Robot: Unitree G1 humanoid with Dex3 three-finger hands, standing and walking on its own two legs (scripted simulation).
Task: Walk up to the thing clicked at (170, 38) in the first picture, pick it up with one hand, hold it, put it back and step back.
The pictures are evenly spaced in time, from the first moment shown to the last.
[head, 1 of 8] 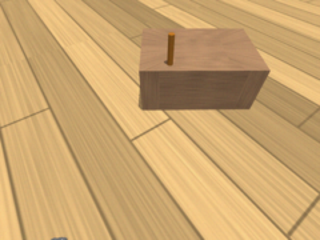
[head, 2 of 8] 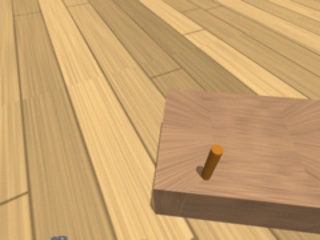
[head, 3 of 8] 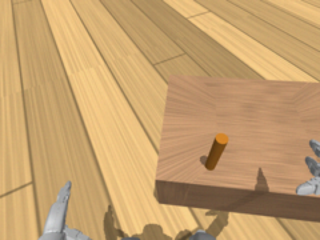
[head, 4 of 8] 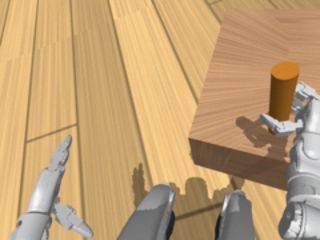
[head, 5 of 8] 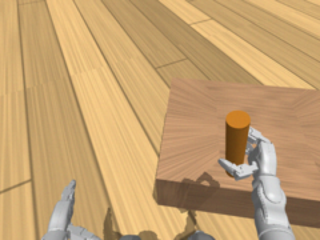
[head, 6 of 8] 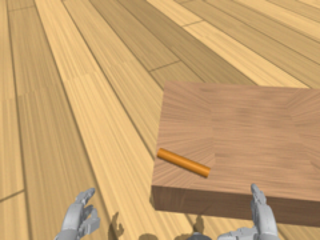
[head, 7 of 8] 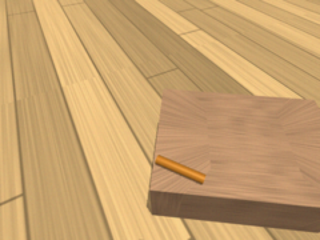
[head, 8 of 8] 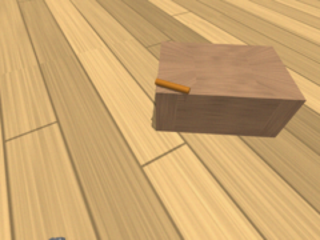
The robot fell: no
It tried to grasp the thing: yes
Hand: right
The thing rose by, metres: 0.29
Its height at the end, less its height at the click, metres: -0.09
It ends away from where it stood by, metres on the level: 0.13
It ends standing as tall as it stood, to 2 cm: no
